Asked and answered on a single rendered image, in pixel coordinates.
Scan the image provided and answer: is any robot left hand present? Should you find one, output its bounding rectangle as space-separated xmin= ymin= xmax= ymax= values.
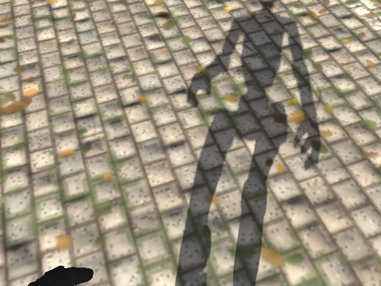
xmin=28 ymin=266 xmax=93 ymax=286

